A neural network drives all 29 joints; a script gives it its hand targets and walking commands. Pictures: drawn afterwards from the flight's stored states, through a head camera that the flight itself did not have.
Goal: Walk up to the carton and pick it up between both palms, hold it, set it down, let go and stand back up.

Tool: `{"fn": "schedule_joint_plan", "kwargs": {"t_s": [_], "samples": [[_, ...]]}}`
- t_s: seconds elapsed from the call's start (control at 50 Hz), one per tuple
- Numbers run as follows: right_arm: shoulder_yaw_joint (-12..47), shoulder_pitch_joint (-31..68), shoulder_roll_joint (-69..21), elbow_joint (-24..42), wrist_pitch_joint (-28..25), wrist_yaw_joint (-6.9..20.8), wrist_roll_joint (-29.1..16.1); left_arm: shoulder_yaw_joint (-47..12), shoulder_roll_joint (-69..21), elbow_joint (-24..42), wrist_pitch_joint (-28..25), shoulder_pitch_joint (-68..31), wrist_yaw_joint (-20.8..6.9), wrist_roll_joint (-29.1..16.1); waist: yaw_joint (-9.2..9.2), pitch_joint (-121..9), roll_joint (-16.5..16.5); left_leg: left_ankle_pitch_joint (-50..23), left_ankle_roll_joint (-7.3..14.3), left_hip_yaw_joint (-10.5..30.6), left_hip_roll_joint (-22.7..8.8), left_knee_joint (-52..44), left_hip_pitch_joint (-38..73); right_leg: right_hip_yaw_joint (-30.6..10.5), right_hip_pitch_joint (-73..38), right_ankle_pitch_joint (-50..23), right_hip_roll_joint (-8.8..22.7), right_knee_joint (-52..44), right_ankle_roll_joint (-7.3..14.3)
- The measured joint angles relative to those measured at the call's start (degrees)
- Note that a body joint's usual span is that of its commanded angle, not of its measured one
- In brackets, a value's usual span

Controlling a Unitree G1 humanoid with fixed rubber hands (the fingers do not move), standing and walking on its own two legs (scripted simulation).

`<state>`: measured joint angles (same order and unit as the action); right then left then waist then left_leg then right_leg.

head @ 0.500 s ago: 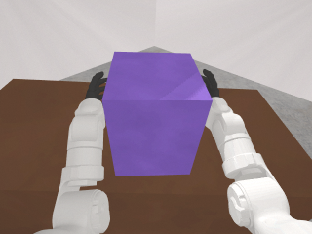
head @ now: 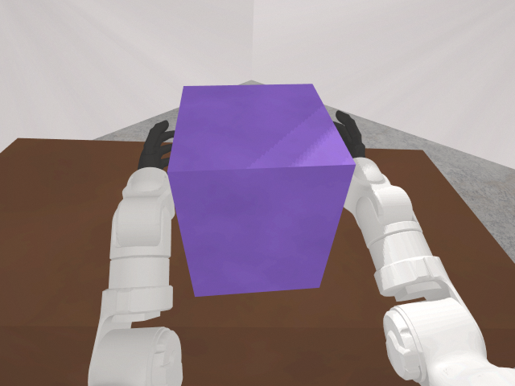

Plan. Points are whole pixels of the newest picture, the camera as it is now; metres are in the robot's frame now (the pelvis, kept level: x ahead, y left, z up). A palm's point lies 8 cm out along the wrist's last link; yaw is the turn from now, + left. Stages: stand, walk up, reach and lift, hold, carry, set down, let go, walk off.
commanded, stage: hold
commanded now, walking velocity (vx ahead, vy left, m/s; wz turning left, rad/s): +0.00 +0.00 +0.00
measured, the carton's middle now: (253, 190) +0.36 +0.00 +0.17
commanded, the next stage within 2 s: none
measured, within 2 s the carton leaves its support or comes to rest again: neither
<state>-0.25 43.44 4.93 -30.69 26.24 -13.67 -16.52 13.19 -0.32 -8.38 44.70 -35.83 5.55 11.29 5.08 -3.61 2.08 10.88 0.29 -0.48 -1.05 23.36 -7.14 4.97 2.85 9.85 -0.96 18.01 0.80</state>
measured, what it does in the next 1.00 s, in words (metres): stands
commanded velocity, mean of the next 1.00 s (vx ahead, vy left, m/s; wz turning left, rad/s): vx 0.00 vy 0.00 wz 0.00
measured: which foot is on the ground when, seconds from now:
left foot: down 0.00-1.00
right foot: down 0.00-1.00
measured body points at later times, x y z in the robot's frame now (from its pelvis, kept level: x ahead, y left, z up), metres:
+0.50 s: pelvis +0.00 -0.01 +0.00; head -0.07 +0.01 +0.45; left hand +0.37 +0.15 +0.21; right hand +0.37 -0.15 +0.22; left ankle +0.03 +0.11 -0.75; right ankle +0.01 -0.11 -0.75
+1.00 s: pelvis +0.00 +0.00 +0.00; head -0.06 +0.02 +0.44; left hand +0.37 +0.15 +0.21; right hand +0.38 -0.14 +0.22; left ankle +0.03 +0.11 -0.75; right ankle +0.01 -0.11 -0.75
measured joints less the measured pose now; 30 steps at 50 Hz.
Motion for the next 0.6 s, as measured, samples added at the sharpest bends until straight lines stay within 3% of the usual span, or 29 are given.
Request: {"fn": "schedule_joint_plan", "kwargs": {"t_s": [0.28,0.6], "samples": [[0.96,-0.93,-0.21,3.82,3.1,-1.12,-0.21,1.55,-0.93,4.03,2.33,1.6,-1.42,0.49,0.11,0.46,-0.67,-0.22,-0.2,0.14,-0.02,-0.81,1.44,0.09,-1.18,0.18,-0.05,-0.16,0.17],[-1.17,1.6,-1.1,0.28,3.06,-0.98,1.37,2.59,0.17,-0.93,1.54,-1.75,-2.3,0.32,-0.41,-0.64,-0.43,-1.19,-0.28,0.3,0.16,-1.3,-0.01,0.24,0.84,0.03,0.14,0.71,0.37]]}}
